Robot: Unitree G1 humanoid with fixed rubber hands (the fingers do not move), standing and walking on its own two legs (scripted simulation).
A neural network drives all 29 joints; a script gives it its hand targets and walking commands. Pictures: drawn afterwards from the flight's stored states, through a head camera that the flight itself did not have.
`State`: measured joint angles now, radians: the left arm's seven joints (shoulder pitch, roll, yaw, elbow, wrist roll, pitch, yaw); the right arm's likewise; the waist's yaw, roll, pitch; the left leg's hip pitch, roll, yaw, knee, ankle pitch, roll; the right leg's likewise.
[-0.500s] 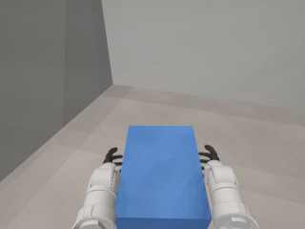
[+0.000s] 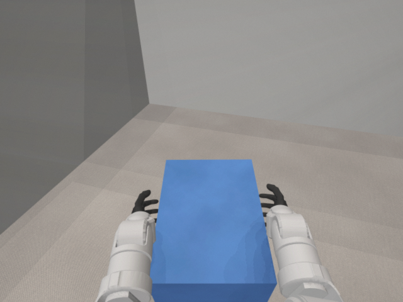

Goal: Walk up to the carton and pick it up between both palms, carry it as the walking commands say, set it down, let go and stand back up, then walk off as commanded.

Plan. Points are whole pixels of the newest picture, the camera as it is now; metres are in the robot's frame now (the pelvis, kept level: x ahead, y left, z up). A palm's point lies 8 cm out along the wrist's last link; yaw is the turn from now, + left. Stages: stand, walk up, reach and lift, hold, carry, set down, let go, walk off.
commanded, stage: hold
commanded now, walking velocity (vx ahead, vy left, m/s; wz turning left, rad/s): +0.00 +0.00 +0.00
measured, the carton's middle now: (209, 234) +0.33 +0.00 -0.04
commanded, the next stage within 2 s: carry in 0.46 s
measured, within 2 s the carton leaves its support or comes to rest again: neither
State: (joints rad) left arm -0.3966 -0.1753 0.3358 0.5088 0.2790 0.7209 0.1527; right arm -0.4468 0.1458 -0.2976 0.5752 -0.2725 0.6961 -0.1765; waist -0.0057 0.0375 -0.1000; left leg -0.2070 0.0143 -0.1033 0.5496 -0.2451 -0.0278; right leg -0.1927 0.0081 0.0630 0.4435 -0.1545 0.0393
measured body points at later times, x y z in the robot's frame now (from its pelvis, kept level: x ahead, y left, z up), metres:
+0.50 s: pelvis +0.03 +0.00 +0.00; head -0.05 +0.00 +0.45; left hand +0.32 +0.15 +0.04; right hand +0.32 -0.15 +0.04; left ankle +0.04 +0.14 -0.73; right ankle +0.06 -0.15 -0.73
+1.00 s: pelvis +0.00 -0.03 -0.01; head -0.01 -0.02 +0.44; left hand +0.33 +0.11 +0.10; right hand +0.32 -0.20 +0.10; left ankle +0.03 +0.13 -0.73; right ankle +0.03 -0.16 -0.71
